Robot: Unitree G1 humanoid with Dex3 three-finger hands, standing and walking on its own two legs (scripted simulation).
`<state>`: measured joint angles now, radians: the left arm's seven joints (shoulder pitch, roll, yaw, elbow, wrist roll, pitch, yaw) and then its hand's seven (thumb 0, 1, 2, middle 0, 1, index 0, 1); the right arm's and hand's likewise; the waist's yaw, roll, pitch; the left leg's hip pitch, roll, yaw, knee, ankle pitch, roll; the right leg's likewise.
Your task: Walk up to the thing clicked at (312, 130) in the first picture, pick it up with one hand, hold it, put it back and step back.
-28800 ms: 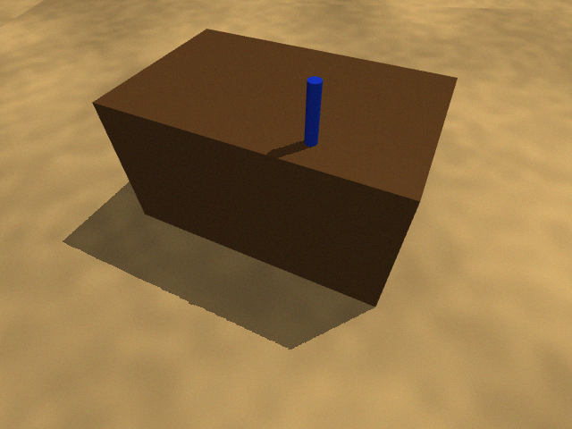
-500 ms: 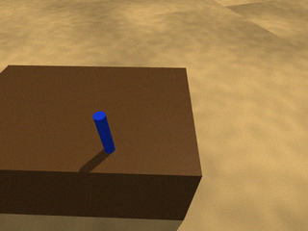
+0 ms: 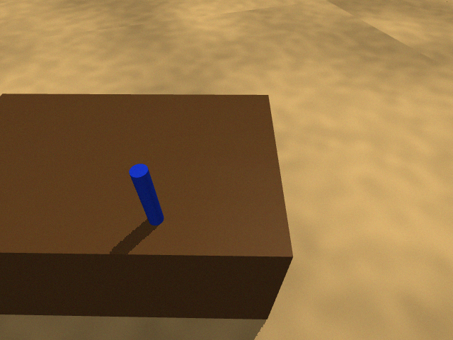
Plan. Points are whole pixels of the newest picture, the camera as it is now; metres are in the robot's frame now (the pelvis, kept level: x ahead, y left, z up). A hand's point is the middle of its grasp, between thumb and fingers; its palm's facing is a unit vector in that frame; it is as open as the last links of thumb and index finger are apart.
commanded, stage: stand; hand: left
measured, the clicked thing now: (148, 197) +0.47 +0.21 -0.08
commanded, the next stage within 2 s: step back in 1.64 s
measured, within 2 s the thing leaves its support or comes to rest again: neither
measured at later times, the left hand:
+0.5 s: hand out of the picture +0.08 +0.25 -0.16, palm faces -0.03 -0.94 -0.34, open 7.4 cm
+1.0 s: hand out of the picture +0.08 +0.25 -0.16, palm faces -0.04 -0.94 -0.34, open 7.4 cm
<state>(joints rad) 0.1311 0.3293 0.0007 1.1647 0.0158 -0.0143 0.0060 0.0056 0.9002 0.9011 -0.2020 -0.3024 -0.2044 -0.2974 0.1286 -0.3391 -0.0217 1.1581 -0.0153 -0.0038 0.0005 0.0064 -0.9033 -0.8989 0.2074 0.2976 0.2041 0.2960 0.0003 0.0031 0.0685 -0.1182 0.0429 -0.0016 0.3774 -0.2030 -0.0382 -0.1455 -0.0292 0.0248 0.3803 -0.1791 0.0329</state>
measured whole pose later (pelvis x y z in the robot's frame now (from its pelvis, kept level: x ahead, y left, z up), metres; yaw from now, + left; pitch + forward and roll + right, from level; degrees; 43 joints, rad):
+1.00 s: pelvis +0.01 +0.00 +0.00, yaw -1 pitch -2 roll +0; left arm 0.12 0.34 0.00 1.14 0.01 -0.01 0.00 0.01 0.90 0.90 -0.20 -0.30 -0.20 -0.30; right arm 0.12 -0.35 -0.02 1.15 -0.01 -0.01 0.00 0.01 -0.90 -0.90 0.21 0.30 0.20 0.30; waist 0.00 0.00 0.06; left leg -0.10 0.05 0.01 0.34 -0.20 -0.04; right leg -0.14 -0.03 0.04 0.35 -0.18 0.03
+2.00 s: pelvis -0.05 +0.02 -0.03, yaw -1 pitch -1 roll +0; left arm 0.04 0.39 0.04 0.91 0.03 0.06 0.00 0.01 0.90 0.90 -0.20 -0.30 -0.21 -0.30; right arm 0.10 -0.42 -0.08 0.95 0.00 0.04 0.01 0.00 -0.90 -0.90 0.21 0.30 0.20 0.30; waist -0.01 -0.02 0.17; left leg -0.32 -0.03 -0.02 0.75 -0.40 0.06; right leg -0.42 -0.04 0.07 0.69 -0.25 0.03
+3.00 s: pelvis -0.30 +0.02 -0.02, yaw -4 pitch -2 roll -2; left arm 0.19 0.41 0.09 0.85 0.02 0.08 0.00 0.01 0.91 0.90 -0.20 -0.30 -0.20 -0.30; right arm 0.12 -0.37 -0.05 0.82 -0.03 0.02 -0.01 0.01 -0.90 -0.90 0.21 0.30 0.21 0.30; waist 0.03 -0.03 0.18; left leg -0.36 0.04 0.00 0.58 -0.19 0.02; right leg -0.34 0.07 0.13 1.01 -0.51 0.03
